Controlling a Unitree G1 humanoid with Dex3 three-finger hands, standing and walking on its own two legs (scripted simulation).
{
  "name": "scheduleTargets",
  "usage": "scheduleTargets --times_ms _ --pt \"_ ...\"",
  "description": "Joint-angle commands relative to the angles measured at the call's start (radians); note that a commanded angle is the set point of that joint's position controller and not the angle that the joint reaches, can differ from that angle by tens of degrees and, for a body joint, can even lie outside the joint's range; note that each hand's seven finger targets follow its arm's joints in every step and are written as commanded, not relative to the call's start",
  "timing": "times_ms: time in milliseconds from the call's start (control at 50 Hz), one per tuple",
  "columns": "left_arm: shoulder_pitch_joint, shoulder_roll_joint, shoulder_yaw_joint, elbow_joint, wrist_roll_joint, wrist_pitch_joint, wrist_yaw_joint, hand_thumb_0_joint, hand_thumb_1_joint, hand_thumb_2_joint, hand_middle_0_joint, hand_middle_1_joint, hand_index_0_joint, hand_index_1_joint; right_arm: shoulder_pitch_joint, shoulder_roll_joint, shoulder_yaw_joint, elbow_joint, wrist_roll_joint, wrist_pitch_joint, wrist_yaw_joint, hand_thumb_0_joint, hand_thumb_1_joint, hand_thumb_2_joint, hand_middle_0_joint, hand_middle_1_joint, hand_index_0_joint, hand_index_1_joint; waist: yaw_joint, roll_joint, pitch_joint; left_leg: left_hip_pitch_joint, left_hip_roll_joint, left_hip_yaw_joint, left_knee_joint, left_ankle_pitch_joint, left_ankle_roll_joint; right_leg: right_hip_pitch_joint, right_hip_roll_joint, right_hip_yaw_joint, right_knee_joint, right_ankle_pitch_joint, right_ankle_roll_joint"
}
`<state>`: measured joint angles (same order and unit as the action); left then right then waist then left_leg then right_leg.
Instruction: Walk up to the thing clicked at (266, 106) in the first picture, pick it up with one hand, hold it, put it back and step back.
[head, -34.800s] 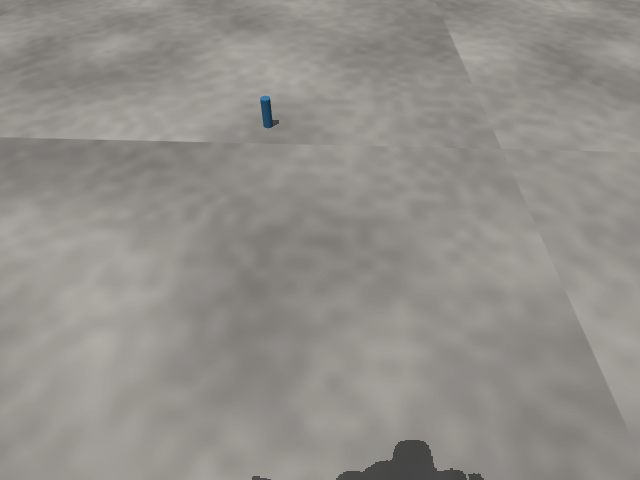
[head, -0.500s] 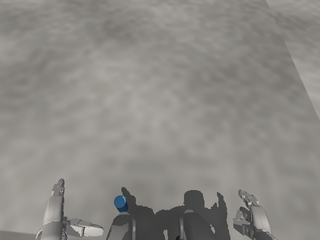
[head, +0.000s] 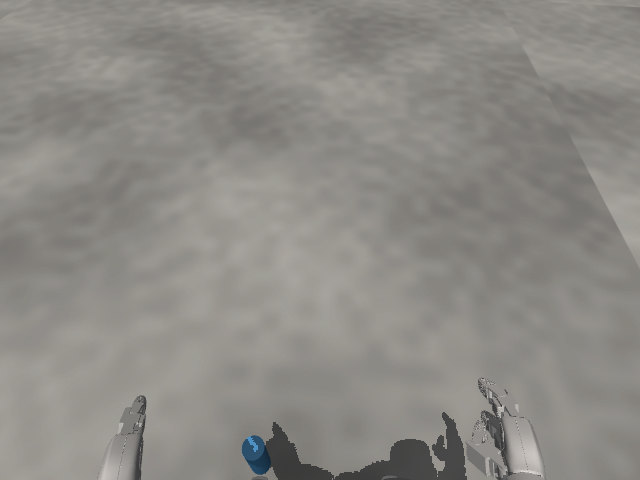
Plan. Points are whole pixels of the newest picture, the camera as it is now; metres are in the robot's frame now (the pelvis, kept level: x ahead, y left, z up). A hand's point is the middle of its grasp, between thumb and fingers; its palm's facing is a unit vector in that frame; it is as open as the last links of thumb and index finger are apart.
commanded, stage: home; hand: left
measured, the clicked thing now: (257, 456) +0.29 +0.15 -0.63
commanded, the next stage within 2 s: stand in 1.52 s
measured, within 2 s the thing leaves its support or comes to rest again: neither
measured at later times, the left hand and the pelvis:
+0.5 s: hand (185, 467) +0.17 +0.17 -0.05, palm faces +0.10 -0.95 -0.28, open 17.6 cm; pelvis +0.00 -0.01 +0.00, yaw +0 degrees
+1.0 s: hand (180, 473) +0.16 +0.17 -0.05, palm faces +0.11 -0.95 -0.28, open 17.6 cm; pelvis -0.01 -0.01 +0.01, yaw +0 degrees
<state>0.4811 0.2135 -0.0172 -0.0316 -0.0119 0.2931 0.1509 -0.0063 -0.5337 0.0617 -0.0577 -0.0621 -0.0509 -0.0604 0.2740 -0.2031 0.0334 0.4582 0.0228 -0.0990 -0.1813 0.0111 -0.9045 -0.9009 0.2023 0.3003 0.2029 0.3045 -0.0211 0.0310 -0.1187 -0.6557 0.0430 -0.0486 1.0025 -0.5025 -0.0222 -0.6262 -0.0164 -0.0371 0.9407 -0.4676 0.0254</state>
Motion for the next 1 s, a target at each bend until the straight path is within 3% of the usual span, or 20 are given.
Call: scheduleTargets --times_ms 0,140,300,380,620,980 --pt "-0.059 0.107 0.066 -0.212 0.009 -0.056 0.007 0.000 -0.578 0.040 -0.046 -0.052 -0.046 -0.052 -0.059 -0.114 -0.052 -0.145 -0.010 -0.061 -0.018 0.000 -0.899 -0.901 0.200 0.300 0.200 0.300 -0.012 0.031 -0.115 0.106 -0.036 0.036 -0.177 0.245 0.018 0.089 0.038 -0.029 -0.152 0.212 -0.030" --pt "-0.020 0.085 0.053 -0.159 0.006 -0.050 0.003 0.000 -0.578 0.040 -0.046 -0.052 -0.046 -0.052 -0.057 -0.115 -0.052 -0.126 -0.012 -0.062 -0.018 0.000 -0.899 -0.901 0.200 0.300 0.200 0.300 -0.012 0.000 -0.098 0.104 -0.035 0.036 -0.176 0.278 0.018 0.102 0.038 -0.030 -0.158 0.242 -0.028" --pt "-0.027 0.097 0.070 -0.157 0.004 -0.053 -0.001 0.000 -0.586 0.036 -0.045 -0.051 -0.045 -0.051 -0.065 -0.116 -0.054 -0.129 -0.009 -0.061 -0.015 0.000 -0.900 -0.901 0.200 0.300 0.200 0.300 -0.002 -0.005 -0.110 0.108 -0.037 0.042 -0.173 0.298 0.022 0.113 0.035 -0.026 -0.165 0.267 -0.025" --pt "-0.054 0.089 0.061 -0.153 0.004 -0.053 -0.002 0.000 -0.572 0.043 -0.047 -0.053 -0.047 -0.053 -0.066 -0.114 -0.053 -0.123 -0.011 -0.065 -0.015 0.000 -0.899 -0.901 0.200 0.300 0.200 0.300 -0.013 -0.002 -0.086 0.104 -0.038 0.048 -0.179 0.254 0.024 0.096 0.033 -0.021 -0.179 0.231 -0.023" --pt "-0.047 0.093 0.068 -0.141 0.003 -0.055 -0.004 0.000 -0.580 0.039 -0.046 -0.052 -0.046 -0.052 -0.072 -0.112 -0.052 -0.120 -0.010 -0.070 -0.015 0.000 -0.900 -0.900 0.200 0.300 0.200 0.300 -0.004 -0.012 -0.066 0.088 -0.042 0.050 -0.187 0.210 0.027 0.094 0.030 -0.021 -0.193 0.186 -0.022" --pt "-0.048 0.082 0.059 -0.155 0.007 -0.063 -0.005 0.000 -0.593 0.031 -0.045 -0.050 -0.045 -0.049 -0.069 -0.111 -0.052 -0.114 -0.014 -0.079 -0.017 0.000 -0.899 -0.901 0.200 0.300 0.200 0.300 -0.007 -0.007 -0.077 0.107 -0.037 0.047 -0.195 0.226 0.025 0.102 0.033 -0.025 -0.189 0.196 -0.026"
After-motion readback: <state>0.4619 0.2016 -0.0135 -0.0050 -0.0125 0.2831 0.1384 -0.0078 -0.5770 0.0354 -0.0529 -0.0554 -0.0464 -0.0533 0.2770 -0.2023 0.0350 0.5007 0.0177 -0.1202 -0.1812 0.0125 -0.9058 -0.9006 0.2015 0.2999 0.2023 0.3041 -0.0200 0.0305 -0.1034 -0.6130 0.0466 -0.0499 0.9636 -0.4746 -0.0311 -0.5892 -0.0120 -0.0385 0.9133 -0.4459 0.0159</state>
